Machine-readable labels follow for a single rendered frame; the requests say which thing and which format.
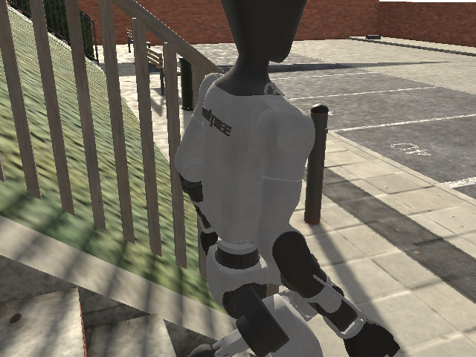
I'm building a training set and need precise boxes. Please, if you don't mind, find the robot right hand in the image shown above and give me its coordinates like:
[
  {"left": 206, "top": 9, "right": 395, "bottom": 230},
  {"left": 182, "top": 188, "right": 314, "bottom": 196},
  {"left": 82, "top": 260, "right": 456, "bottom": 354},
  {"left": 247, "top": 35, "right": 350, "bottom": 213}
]
[{"left": 343, "top": 319, "right": 400, "bottom": 357}]

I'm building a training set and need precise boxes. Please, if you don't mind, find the robot left hand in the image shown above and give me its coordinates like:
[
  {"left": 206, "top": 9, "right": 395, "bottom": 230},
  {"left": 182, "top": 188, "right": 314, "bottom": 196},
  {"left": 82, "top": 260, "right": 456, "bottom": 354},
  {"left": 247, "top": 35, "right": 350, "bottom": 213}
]
[{"left": 200, "top": 228, "right": 218, "bottom": 256}]

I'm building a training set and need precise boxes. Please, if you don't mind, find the right robot forearm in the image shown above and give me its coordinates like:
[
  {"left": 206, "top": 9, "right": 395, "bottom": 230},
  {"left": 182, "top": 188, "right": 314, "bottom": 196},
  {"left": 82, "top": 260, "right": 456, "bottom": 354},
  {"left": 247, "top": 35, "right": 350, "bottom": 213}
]
[{"left": 272, "top": 231, "right": 364, "bottom": 339}]

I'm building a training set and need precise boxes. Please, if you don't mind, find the left robot upper arm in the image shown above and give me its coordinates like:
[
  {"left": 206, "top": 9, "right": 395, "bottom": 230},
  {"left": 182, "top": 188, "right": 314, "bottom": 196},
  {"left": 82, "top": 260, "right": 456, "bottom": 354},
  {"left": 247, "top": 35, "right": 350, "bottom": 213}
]
[{"left": 174, "top": 73, "right": 224, "bottom": 182}]

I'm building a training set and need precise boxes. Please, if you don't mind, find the humanoid robot torso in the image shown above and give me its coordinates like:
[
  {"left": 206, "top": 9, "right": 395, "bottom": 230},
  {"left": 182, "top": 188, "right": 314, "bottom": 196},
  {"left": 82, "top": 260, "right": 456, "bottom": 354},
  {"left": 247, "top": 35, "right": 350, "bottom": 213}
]
[{"left": 202, "top": 81, "right": 293, "bottom": 319}]

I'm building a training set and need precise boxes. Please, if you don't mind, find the left robot forearm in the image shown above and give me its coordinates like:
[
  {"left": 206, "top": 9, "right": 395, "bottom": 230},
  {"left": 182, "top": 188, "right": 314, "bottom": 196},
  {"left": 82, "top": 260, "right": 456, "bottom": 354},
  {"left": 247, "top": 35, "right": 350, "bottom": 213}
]
[{"left": 178, "top": 173, "right": 215, "bottom": 234}]

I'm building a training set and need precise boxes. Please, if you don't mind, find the right robot upper arm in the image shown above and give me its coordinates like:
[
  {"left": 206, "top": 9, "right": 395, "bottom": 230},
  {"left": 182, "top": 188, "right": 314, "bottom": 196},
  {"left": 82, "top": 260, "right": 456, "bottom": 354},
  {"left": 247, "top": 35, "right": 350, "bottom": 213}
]
[{"left": 256, "top": 99, "right": 315, "bottom": 266}]

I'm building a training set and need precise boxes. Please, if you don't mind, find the robot right thigh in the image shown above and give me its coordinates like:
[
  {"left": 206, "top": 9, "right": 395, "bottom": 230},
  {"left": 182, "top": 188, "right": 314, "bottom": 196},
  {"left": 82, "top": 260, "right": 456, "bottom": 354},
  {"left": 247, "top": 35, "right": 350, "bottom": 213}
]
[{"left": 234, "top": 287, "right": 324, "bottom": 357}]

